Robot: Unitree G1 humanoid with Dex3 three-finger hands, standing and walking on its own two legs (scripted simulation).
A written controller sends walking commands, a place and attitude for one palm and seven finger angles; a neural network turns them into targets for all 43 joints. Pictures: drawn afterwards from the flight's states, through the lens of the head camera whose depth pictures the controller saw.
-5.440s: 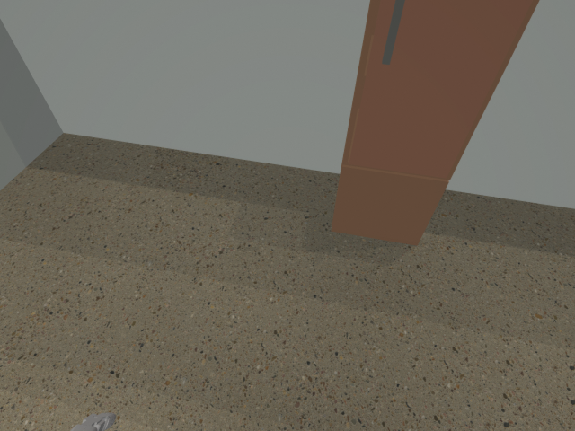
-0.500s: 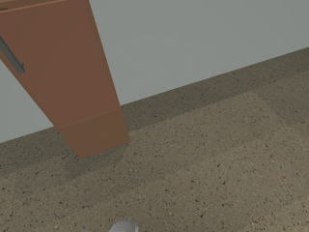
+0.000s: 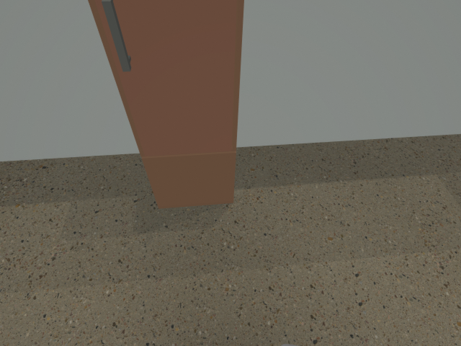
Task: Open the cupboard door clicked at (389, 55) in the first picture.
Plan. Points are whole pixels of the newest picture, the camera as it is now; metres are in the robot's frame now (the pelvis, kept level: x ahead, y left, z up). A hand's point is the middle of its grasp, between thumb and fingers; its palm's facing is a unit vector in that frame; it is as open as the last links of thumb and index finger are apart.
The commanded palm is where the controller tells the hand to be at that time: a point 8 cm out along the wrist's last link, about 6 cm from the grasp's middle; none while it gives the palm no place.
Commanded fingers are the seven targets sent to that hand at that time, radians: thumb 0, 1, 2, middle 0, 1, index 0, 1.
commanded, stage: turn to face it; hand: left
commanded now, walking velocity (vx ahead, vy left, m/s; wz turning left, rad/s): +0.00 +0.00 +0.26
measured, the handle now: (119, 34) +0.78 +0.34 +0.14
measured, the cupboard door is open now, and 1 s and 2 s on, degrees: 0 0 0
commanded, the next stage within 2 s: take the last steps up to it in 0.08 s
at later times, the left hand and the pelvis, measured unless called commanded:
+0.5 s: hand out of the picture -0.05 +0.19 -0.17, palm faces +0.22 -0.95 -0.21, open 7.3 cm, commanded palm none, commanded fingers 0.00 0.90 0.90 -0.20 -0.30 -0.20 -0.30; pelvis +0.00 +0.00 +0.00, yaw +9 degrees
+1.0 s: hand (137, 304) +0.22 +0.22 -0.17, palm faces +0.08 -0.98 -0.20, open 7.3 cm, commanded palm none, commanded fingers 0.00 0.90 0.90 -0.20 -0.30 -0.20 -0.30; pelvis +0.14 +0.03 -0.01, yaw +6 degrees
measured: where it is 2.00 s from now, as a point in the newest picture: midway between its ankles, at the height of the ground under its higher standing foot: (229, 343)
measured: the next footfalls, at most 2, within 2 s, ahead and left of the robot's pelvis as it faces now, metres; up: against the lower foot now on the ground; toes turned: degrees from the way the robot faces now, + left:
right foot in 0.10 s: +0.05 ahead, -0.13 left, +0.00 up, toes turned -3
left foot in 0.54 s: +0.03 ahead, +0.14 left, +0.00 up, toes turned +16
